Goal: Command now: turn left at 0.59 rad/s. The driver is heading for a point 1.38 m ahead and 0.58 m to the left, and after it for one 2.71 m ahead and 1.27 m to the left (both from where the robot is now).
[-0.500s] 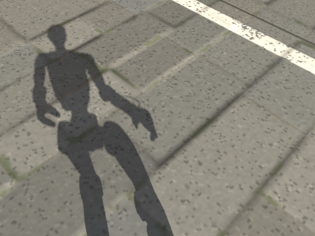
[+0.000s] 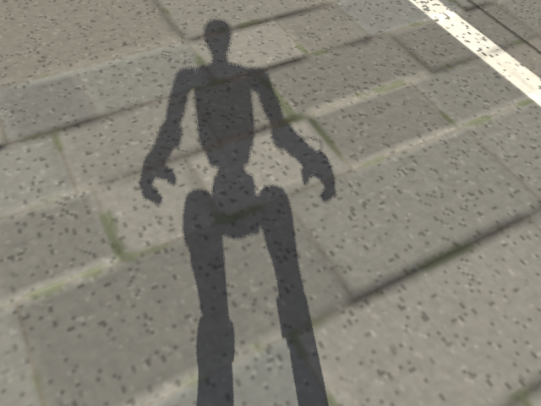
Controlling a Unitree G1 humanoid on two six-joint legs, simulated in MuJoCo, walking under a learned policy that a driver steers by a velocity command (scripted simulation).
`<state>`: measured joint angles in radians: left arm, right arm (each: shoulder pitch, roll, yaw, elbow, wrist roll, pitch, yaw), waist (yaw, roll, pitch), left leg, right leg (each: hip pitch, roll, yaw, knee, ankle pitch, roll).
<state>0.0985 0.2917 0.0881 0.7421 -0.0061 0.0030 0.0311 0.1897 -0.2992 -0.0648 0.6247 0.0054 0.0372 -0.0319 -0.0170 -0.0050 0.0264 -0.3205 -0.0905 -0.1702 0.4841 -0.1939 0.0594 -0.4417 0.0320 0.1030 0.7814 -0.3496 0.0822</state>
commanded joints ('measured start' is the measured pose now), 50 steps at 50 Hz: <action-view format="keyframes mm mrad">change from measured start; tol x32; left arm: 1 -31 87 19 -74 -6 -29 -11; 50 2 105 9 -98 -16 -59 -45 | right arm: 1 -14 -182 -57 -74 3 -3 2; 50 8 -168 -35 -86 7 -23 17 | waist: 1 -10 164 -116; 8 -9 -287 -101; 27 -6 -148 -95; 29 16 321 -140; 50 -2 176 -68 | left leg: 1 167 252 -342 -105 223 171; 5 149 197 -368 -42 270 122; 8 -256 -79 -21 383 -458 -43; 13 -305 35 36 769 -231 -150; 25 -65 114 218 193 -160 -112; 30 342 504 -376 -104 656 307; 50 67 222 -348 -173 -367 163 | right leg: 1 -9 15 4 -83 -30 -10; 8 358 -410 399 -488 516 -326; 24 369 -338 -57 -427 536 -297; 31 -228 -66 -53 451 -299 -16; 50 119 -5 -61 -200 -5 -65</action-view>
